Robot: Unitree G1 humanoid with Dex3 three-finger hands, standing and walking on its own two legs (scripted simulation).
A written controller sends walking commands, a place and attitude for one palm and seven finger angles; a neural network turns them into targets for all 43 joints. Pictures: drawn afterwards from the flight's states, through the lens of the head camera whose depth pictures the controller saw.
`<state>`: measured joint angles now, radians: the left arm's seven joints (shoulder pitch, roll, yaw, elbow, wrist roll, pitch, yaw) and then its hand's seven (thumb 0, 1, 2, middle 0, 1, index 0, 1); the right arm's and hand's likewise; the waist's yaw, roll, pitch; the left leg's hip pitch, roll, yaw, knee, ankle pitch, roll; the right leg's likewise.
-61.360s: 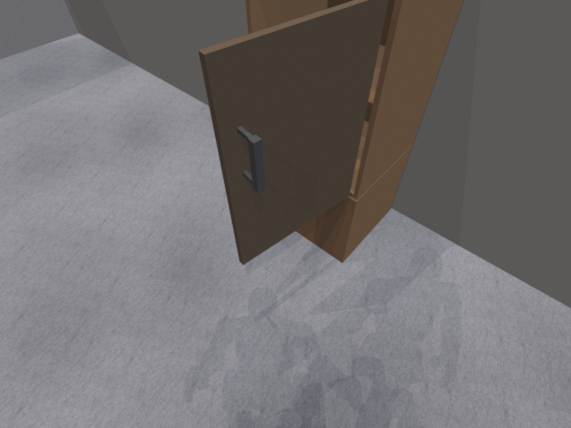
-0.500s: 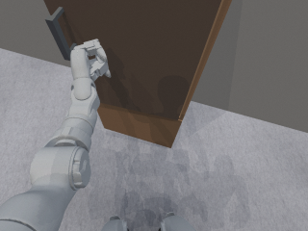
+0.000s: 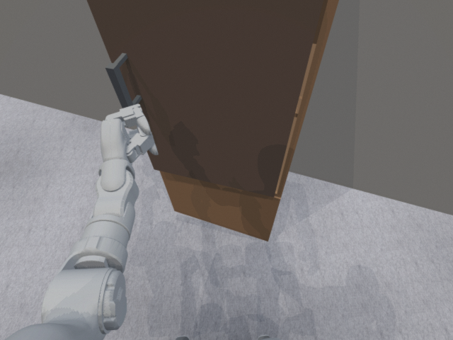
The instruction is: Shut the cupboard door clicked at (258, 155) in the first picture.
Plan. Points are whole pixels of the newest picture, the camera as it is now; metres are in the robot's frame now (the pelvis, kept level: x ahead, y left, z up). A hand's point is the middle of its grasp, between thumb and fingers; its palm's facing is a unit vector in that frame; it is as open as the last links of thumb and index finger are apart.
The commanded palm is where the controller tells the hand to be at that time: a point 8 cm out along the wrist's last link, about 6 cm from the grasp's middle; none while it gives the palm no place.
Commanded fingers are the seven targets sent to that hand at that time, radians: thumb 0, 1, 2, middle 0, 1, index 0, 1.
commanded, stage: draw the hand back to the body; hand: left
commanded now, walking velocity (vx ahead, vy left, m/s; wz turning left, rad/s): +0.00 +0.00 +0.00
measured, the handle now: (126, 85) +0.64 +0.19 +0.08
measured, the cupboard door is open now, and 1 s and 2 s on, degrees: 4 4 4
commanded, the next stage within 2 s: step back with the hand held close in 1.32 s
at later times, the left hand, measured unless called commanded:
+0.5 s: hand (65, 206) +0.29 +0.20 +0.15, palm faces +0.19 -0.96 -0.22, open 3.3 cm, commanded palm +0.25 +0.24 +0.17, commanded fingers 0.00 0.90 0.90 -0.78 -0.93 -0.78 -0.93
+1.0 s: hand out of the picture +0.18 +0.29 +0.21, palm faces +0.49 -0.76 -0.43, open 6.5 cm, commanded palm +0.14 +0.32 +0.22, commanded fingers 0.00 0.90 0.90 -0.20 -0.30 -0.20 -0.30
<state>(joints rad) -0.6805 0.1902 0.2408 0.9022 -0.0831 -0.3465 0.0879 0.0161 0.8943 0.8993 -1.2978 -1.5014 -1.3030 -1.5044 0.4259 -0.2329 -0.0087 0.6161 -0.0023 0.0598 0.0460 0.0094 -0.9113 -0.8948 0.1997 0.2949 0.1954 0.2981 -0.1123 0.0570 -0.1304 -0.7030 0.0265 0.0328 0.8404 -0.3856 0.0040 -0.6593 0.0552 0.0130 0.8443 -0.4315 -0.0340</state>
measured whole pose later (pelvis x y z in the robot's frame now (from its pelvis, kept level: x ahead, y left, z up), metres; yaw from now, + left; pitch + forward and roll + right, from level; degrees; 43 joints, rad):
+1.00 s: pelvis +0.02 +0.01 +0.04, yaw +3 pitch -3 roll +0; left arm 0.49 0.36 0.37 -0.37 -0.09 -0.06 0.09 0.01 0.89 0.90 -0.36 -0.47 -0.37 -0.48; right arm 0.22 -0.23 0.02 0.62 0.02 -0.03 -0.07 0.02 -0.91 -0.90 0.20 0.30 0.20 0.30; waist 0.06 0.08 -0.03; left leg -0.14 -0.02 0.00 0.43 -0.24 0.02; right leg -0.07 0.01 -0.01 0.40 -0.28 -0.01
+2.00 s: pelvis -0.05 +0.04 +0.04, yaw +1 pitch +0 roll -1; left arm 0.55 0.43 0.42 -0.45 -0.06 -0.17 0.13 0.01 0.88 0.90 -0.21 -0.30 -0.22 -0.31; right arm 0.20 -0.22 0.00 0.54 0.03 0.02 -0.10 0.02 -0.91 -0.89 0.20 0.30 0.20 0.30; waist 0.00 0.02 -0.02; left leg -0.34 -0.04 0.04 0.51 -0.18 0.07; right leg -0.29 -0.01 0.02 0.50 -0.22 0.03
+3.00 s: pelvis -0.22 +0.05 +0.02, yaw -1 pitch -1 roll -3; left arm 0.62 0.49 0.51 -0.58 -0.08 -0.26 0.15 0.01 0.88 0.90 -0.21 -0.30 -0.22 -0.31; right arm 0.26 -0.20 -0.01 0.66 -0.02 -0.06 -0.06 0.02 -0.91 -0.89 0.20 0.30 0.20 0.30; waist 0.03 -0.03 -0.05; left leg -0.56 0.00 -0.02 0.85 -0.33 -0.03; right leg -0.26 -0.02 -0.02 0.60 -0.35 -0.02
